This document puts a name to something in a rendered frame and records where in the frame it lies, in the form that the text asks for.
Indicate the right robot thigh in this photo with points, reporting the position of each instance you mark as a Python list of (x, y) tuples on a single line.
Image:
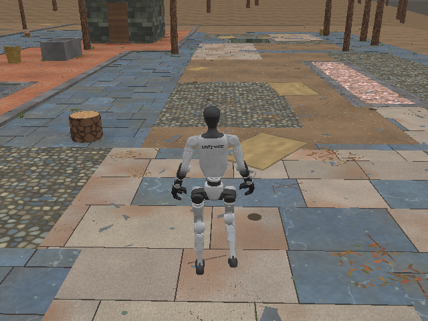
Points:
[(229, 197)]

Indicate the robot left hand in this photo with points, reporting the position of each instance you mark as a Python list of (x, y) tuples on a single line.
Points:
[(175, 191)]

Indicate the robot right hand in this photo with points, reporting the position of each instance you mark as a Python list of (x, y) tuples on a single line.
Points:
[(251, 188)]

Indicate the left robot forearm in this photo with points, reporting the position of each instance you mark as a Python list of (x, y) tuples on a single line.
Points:
[(179, 178)]

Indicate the right robot upper arm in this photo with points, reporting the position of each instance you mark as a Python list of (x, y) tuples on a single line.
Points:
[(237, 151)]

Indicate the left robot upper arm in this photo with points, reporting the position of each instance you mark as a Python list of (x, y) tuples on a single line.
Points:
[(188, 152)]

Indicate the right robot shin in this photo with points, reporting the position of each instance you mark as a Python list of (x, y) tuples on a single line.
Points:
[(231, 236)]

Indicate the right robot forearm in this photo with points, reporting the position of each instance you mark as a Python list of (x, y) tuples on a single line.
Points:
[(246, 175)]

